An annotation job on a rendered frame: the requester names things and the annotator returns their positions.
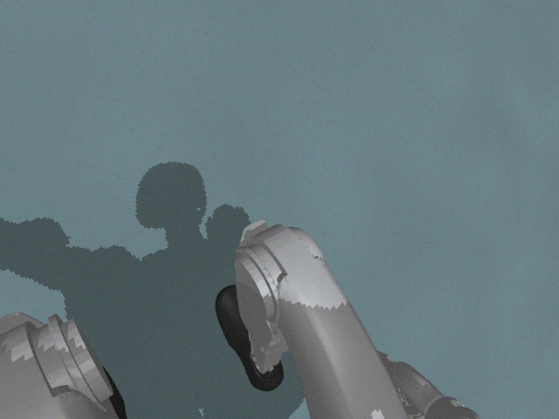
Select right robot arm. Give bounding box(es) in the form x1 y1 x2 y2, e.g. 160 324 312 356
425 396 480 419

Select left robot foot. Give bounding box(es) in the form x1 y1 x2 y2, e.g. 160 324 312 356
103 368 127 419

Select right robot foot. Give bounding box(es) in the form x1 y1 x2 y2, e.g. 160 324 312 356
215 285 284 391

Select right robot hand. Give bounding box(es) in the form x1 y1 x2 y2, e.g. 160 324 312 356
377 351 444 419

